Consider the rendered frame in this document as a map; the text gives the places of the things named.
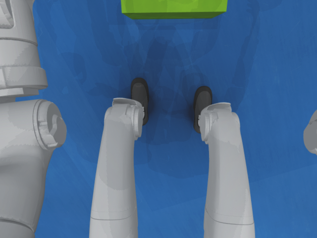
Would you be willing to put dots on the left robot foot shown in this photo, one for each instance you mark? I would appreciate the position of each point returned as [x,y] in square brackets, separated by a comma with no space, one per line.
[140,93]

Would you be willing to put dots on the robot left upper arm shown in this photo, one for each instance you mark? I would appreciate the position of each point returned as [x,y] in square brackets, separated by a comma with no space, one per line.
[29,133]

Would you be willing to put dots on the left robot forearm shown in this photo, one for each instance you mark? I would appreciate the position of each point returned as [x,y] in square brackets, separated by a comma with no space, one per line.
[21,74]

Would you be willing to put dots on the robot right upper arm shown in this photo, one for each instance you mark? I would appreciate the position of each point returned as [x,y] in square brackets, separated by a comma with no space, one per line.
[310,134]

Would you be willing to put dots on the carton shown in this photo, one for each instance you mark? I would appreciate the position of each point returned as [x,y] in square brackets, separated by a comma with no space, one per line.
[173,9]

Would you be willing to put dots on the robot right thigh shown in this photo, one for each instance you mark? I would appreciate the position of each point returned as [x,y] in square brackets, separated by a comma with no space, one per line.
[228,207]

